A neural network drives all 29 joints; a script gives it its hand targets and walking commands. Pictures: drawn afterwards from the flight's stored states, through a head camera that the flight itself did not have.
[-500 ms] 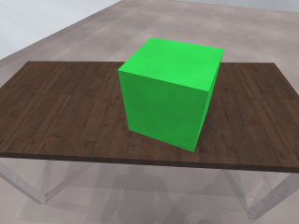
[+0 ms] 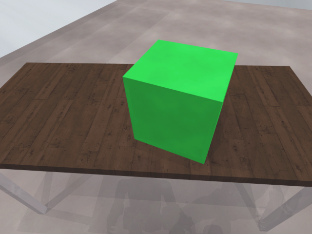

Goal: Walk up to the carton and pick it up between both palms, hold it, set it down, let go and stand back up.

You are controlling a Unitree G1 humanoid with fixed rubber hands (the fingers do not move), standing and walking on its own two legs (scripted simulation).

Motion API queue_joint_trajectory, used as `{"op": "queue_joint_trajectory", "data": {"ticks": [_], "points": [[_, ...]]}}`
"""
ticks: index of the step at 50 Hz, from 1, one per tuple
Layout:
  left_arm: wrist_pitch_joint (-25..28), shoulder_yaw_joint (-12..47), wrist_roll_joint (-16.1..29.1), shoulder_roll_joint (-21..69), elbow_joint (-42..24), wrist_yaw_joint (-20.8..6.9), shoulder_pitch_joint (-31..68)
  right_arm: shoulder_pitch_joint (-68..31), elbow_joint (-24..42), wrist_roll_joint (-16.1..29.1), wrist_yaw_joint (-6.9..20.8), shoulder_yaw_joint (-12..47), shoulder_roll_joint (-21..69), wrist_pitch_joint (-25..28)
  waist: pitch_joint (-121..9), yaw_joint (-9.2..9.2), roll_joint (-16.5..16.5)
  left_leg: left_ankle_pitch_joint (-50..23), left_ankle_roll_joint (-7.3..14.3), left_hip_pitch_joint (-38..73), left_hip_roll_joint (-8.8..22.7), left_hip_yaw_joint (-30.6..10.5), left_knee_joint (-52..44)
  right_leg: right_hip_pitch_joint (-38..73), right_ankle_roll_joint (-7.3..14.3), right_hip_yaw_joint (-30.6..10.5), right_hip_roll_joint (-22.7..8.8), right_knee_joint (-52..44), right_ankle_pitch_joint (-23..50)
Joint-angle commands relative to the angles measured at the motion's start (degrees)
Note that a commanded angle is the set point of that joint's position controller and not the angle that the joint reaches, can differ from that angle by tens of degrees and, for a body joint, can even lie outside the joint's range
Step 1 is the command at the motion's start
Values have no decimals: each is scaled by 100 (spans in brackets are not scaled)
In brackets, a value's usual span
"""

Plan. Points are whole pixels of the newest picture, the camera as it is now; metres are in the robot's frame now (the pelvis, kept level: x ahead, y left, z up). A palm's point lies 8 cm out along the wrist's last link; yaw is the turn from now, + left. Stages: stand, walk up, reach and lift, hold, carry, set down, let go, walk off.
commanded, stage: stand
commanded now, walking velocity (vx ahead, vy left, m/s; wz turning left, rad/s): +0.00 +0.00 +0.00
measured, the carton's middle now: (180, 100) +0.51 -0.04 +0.06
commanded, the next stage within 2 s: none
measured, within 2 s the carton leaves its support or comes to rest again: neither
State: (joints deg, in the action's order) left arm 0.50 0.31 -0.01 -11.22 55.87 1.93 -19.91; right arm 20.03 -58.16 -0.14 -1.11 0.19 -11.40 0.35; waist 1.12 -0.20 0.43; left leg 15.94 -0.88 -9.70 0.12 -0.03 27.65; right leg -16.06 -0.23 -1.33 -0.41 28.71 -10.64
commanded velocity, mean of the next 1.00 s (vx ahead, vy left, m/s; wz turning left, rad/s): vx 0.00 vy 0.00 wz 0.00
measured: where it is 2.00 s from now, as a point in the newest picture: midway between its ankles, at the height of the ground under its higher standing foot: outside the picture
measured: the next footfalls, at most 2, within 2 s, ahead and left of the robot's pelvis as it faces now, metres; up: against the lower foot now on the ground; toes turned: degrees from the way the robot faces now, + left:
none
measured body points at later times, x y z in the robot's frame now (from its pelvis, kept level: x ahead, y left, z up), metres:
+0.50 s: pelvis +0.02 +0.00 +0.00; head +0.03 -0.01 +0.45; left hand +0.04 +0.24 -0.15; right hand +0.03 -0.23 -0.16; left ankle -0.01 +0.13 -0.74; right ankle +0.05 -0.12 -0.74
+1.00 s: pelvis +0.03 +0.00 +0.00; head +0.04 +0.00 +0.45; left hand +0.05 +0.24 -0.15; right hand +0.02 -0.23 -0.16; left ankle -0.01 +0.13 -0.74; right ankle +0.05 -0.12 -0.74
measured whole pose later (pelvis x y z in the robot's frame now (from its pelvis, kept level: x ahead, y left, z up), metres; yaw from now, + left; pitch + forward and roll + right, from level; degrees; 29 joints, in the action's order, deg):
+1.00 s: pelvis +0.03 +0.00 +0.00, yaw -2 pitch -2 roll +1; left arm 0.6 0.6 -0.1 -9.8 60.9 2.9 -16.8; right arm 18.0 -60.2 0.1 -2.1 -0.1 -10.0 0.0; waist 2.7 -0.3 0.4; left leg 17.3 -0.9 -4.4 1.1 2.2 23.6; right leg -12.7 -0.4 -3.3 0.6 26.8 -12.2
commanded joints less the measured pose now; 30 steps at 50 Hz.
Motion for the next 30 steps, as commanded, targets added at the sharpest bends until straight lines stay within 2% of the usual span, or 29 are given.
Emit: {"op": "queue_joint_trajectory", "data": {"ticks": [1, 11, 13, 18, 30], "points": [[103, -171, 5, -771, -268, 51, -356, 381, 244, 9, -47, -129, -749, 83, 464, 2, -58, 81, 151, -659, 467, -571, -780, 162, 52, -581, -456, -742, -271], [104, -157, 2, -723, -199, 69, -270, 294, 192, 10, -75, -133, -726, 73, 457, 1, -93, -169, 134, -501, 485, -517, -782, 266, 54, -541, -444, -719, 45], [108, -161, -23, -724, -104, 83, -304, 284, 182, 10, -79, -156, -730, 72, 472, -33, -21, -394, 142, -428, 493, -469, -816, 282, 87, -561, -479, -690, 325], [118, -145, -15, -690, -14, 98, -258, 262, 177, 14, -90, -166, -689, 63, 318, -11, -81, -596, 140, -202, 513, -407, -800, 393, 89, -544, -484, -635, 699], [103, -132, -12, -639, 146, 119, -192, 210, 108, 21, -121, -167, -643, 36, 322, -9, -82, -693, 127, -13, 546, -294, -846, 411, 82, -560, -470, -642, 966]]}}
